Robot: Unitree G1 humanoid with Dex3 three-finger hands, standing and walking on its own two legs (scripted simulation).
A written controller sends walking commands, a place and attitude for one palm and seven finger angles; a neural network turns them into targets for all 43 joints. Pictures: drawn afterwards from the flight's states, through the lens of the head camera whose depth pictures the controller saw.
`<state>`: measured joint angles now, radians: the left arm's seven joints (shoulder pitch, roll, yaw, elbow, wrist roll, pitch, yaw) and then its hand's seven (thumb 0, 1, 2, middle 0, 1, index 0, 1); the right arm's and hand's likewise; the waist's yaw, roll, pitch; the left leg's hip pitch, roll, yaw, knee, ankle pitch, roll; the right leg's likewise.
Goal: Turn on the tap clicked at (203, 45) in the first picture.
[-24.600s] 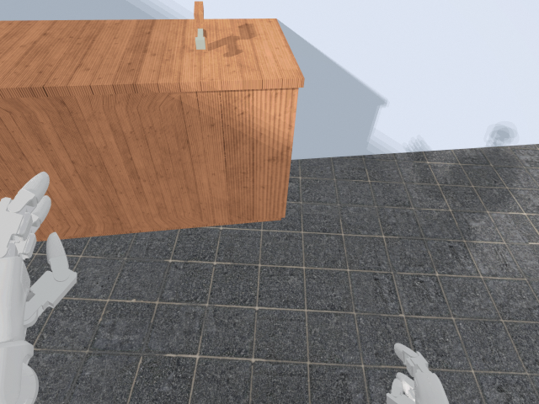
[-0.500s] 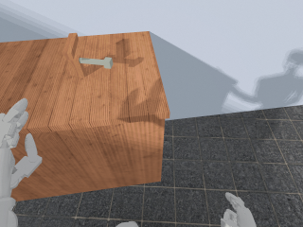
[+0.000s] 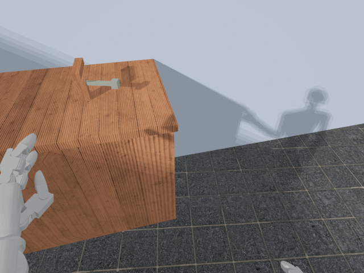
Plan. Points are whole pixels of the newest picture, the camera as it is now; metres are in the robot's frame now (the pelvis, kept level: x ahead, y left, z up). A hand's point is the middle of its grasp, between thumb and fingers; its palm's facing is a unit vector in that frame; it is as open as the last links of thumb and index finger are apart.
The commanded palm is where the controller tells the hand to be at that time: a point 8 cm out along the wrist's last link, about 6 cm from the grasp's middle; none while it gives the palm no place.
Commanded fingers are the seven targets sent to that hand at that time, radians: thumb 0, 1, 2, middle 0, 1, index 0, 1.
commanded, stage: stop stepping back and stand still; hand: left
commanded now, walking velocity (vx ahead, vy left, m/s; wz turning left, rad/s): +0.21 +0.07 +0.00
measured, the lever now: (115, 83) +0.72 +0.31 +0.08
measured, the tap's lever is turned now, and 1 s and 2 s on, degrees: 73 73 73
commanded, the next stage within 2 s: stand and check the lever's angle in 0.52 s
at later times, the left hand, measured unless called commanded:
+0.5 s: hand (47, 218) +0.17 +0.24 +0.14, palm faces +0.38 -0.85 -0.36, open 7.4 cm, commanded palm +0.12 +0.29 +0.17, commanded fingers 0.00 0.90 0.90 -0.20 -0.30 -0.20 -0.30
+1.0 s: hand (48, 189) +0.21 +0.26 +0.15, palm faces +0.38 -0.85 -0.38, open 7.4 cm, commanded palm +0.15 +0.30 +0.17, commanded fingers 0.00 0.90 0.90 -0.20 -0.30 -0.20 -0.30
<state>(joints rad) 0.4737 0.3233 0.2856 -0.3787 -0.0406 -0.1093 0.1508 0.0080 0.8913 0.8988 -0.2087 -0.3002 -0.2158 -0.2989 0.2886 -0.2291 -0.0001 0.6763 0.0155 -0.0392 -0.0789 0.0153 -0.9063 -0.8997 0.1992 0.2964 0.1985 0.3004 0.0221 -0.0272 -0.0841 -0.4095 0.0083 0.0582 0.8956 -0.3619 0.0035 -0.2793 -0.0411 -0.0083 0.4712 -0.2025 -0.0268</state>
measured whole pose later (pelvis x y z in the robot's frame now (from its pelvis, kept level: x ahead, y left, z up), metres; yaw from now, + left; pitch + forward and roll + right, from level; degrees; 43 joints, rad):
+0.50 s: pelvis -0.04 +0.00 -0.01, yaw +1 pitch -4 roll +0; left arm 0.46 0.31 0.28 -0.41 -0.03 -0.14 0.13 0.01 0.89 0.90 -0.21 -0.30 -0.21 -0.30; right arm 0.23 -0.21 -0.01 0.68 0.01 -0.07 -0.06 0.02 -0.91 -0.90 0.20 0.30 0.20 0.30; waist 0.00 0.01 0.04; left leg -0.35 0.03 0.06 0.79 -0.37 0.03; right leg -0.26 0.00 -0.08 0.52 -0.21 -0.05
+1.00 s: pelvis +0.00 +0.02 +0.00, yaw +2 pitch -2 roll -1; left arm 0.45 0.36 0.29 -0.49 -0.04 -0.11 0.14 0.01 0.89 0.90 -0.21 -0.30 -0.22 -0.30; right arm 0.16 -0.20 0.00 0.61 0.02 -0.07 -0.07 0.02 -0.91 -0.90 0.20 0.30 0.20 0.30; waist 0.01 0.00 0.07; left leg -0.20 0.03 0.04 0.48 -0.24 0.00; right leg -0.16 0.03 0.00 0.45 -0.25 -0.01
